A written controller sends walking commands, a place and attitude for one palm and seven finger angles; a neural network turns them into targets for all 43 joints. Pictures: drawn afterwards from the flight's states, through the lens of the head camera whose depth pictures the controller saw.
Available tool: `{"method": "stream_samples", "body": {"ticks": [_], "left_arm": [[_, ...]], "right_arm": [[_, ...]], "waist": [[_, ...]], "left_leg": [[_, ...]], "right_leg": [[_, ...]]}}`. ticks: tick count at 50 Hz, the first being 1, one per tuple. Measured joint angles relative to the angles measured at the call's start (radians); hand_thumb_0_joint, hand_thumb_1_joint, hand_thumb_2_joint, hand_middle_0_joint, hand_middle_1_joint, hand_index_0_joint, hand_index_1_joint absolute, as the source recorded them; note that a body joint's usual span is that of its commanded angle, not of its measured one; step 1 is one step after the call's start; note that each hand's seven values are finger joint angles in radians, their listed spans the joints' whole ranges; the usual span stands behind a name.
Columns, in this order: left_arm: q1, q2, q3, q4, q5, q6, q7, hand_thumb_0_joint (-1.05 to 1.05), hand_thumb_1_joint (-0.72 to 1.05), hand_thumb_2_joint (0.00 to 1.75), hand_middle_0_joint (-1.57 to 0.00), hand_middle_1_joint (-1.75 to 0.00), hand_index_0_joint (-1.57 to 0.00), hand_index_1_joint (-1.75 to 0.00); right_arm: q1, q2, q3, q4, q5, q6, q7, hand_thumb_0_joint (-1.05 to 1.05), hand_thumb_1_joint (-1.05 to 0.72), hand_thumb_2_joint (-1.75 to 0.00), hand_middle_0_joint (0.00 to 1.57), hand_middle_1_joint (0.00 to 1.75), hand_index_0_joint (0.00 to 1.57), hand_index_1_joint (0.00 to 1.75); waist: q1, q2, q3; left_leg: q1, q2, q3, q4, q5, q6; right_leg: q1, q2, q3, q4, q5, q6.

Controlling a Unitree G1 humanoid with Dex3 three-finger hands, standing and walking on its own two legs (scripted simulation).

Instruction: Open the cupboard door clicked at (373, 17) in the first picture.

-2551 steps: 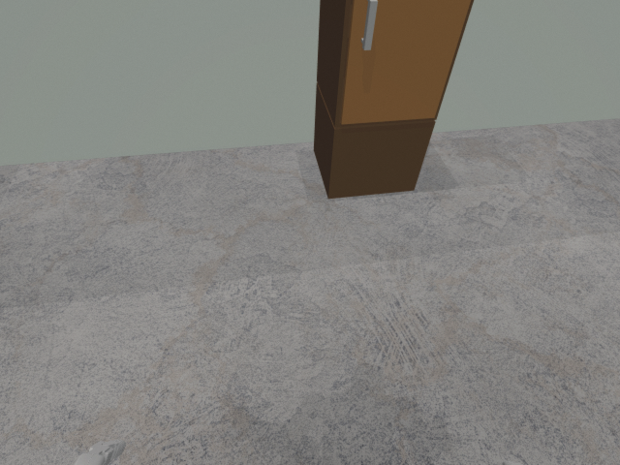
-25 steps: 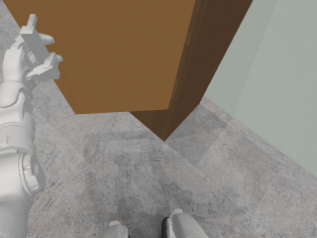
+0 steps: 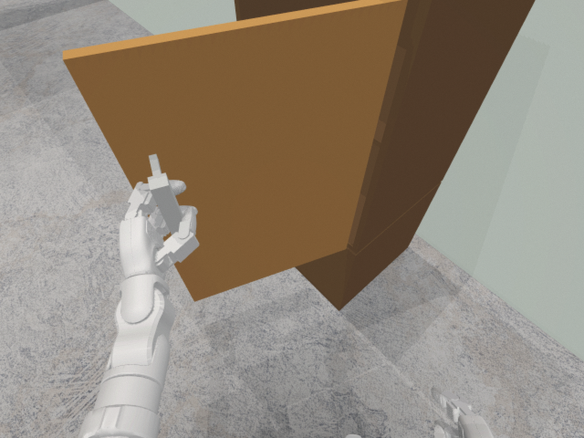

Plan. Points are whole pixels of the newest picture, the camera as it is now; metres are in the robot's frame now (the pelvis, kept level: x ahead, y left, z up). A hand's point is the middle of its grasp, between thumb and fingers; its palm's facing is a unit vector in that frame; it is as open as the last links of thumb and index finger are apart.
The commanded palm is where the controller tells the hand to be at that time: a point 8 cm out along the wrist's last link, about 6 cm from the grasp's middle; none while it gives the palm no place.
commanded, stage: pull the door open along its arc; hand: left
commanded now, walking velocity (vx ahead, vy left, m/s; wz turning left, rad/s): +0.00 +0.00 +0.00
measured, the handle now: (170, 204) +0.42 +0.19 +0.07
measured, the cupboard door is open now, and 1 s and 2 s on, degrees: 70 93 96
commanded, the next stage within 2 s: open thumb and fingers to let go in 0.46 s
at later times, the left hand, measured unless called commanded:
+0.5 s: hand (250, 299) +0.28 +0.06 +0.07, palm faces +0.37 -0.93 +0.03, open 6.2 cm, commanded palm +0.22 +0.10 +0.07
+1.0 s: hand (255, 300) +0.27 +0.06 +0.07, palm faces +0.38 -0.93 +0.00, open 11.1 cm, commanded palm +0.23 +0.10 +0.07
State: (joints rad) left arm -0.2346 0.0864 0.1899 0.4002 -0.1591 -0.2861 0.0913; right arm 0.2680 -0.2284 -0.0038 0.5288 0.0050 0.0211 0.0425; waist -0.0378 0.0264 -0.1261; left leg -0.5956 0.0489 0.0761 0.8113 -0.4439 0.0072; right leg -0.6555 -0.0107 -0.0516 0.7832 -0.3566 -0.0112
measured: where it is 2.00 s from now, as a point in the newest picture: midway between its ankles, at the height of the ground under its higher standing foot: outside the picture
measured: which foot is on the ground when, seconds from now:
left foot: down 0.00-1.00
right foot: down 0.00-1.00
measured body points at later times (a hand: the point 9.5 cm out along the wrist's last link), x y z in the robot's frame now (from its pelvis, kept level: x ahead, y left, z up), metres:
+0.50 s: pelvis +0.00 -0.03 +0.01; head +0.02 -0.05 +0.45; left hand +0.25 +0.11 +0.08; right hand +0.17 -0.25 -0.10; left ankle -0.03 +0.11 -0.70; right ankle +0.01 -0.11 -0.70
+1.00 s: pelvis -0.02 -0.03 +0.00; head +0.00 -0.05 +0.45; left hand +0.25 +0.10 +0.08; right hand +0.18 -0.23 -0.10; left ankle -0.03 +0.11 -0.70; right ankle +0.01 -0.11 -0.70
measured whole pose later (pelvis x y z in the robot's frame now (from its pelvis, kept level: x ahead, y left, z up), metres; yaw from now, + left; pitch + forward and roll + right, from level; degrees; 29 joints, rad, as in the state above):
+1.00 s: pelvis -0.02 -0.03 +0.00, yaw +4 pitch +6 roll +1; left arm 0.07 -0.10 -0.21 0.11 0.07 -0.19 0.51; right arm 0.19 -0.18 0.01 0.57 -0.07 0.01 -0.01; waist 0.01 0.04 -0.09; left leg -0.50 0.04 0.01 0.81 -0.42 -0.03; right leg -0.55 -0.03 -0.12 0.82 -0.38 -0.06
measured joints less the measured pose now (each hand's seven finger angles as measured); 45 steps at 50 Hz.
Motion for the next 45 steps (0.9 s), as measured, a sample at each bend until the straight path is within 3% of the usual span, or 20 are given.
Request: {"method": "stream_samples", "body": {"ticks": [6, 10, 20, 25, 29, 37, 45], "left_arm": [[0.055, -0.096, -0.109, -0.073, 0.119, 0.027, 0.249, 0.01, 0.67, 0.79, -0.33, -1.31, -0.34, -1.28], [0.088, -0.116, -0.163, -0.101, 0.169, 0.049, 0.324, 0.01, 0.68, 0.80, -0.33, -1.30, -0.32, -1.29], [0.275, -0.154, -0.280, -0.250, 0.167, 0.081, 0.341, 0.02, 0.68, 0.77, -0.30, -1.31, -0.32, -1.32], [0.410, -0.189, -0.375, -0.363, 0.198, 0.094, 0.372, 0.02, 0.68, 0.75, -0.29, -1.31, -0.33, -1.32], [0.441, -0.162, -0.441, -0.392, 0.238, 0.092, 0.411, 0.02, 0.67, 0.76, -0.31, -1.32, -0.33, -1.33], [0.341, -0.179, -0.401, -0.321, 0.233, 0.101, 0.434, 0.01, 0.57, 0.76, -0.36, -1.32, -0.36, -1.32], [0.330, -0.182, -0.393, -0.306, 0.220, 0.102, 0.408, 0.01, 0.24, 0.62, -0.35, -1.28, -0.37, -1.28]], "right_arm": [[-0.051, 0.030, 0.012, 0.011, -0.035, 0.001, -0.001, 0.01, -0.91, -0.90, 0.20, 0.30, 0.20, 0.29], [-0.061, 0.042, 0.018, 0.022, -0.050, 0.009, -0.011, 0.01, -0.91, -0.90, 0.20, 0.30, 0.20, 0.30], [-0.031, 0.033, 0.008, 0.039, -0.056, 0.010, -0.031, 0.01, -0.91, -0.90, 0.20, 0.30, 0.20, 0.30], [-0.027, 0.026, -0.001, 0.025, -0.060, 0.000, -0.026, 0.01, -0.91, -0.90, 0.20, 0.30, 0.20, 0.30], [-0.047, 0.031, 0.001, 0.021, -0.070, -0.010, -0.030, 0.02, -0.91, -0.90, 0.20, 0.30, 0.20, 0.30], [-0.103, 0.042, 0.009, 0.046, -0.073, -0.010, -0.052, 0.01, -0.91, -0.90, 0.20, 0.30, 0.20, 0.29], [-0.093, 0.053, 0.019, 0.038, -0.070, -0.006, -0.054, 0.01, -0.91, -0.90, 0.20, 0.30, 0.20, 0.30]], "waist": [[0.023, -0.005, 0.009], [0.031, -0.002, 0.015], [0.039, 0.007, 0.028], [0.031, 0.008, 0.032], [0.026, 0.003, 0.035], [0.043, 0.002, 0.043], [0.048, 0.008, 0.038]], "left_leg": [[0.025, -0.008, -0.021, -0.001, 0.008, -0.010], [0.045, -0.009, -0.033, -0.008, 0.014, -0.018], [0.119, -0.003, -0.048, -0.049, 0.027, -0.036], [0.140, -0.001, -0.052, -0.054, 0.024, -0.042], [0.133, -0.001, -0.061, -0.039, 0.021, -0.046], [0.103, -0.003, -0.075, -0.018, 0.026, -0.051], [0.105, -0.010, -0.073, -0.019, 0.031, -0.046]], "right_leg": [[0.028, -0.010, -0.020, 0.014, -0.010, -0.011], [0.050, -0.011, -0.032, 0.013, -0.013, -0.019], [0.123, -0.003, -0.048, -0.014, -0.015, -0.036], [0.141, -0.002, -0.051, -0.010, -0.024, -0.041], [0.136, -0.002, -0.060, 0.007, -0.034, -0.047], [0.113, -0.006, -0.072, 0.025, -0.031, -0.052], [0.115, -0.013, -0.069, 0.026, -0.027, -0.048]]}}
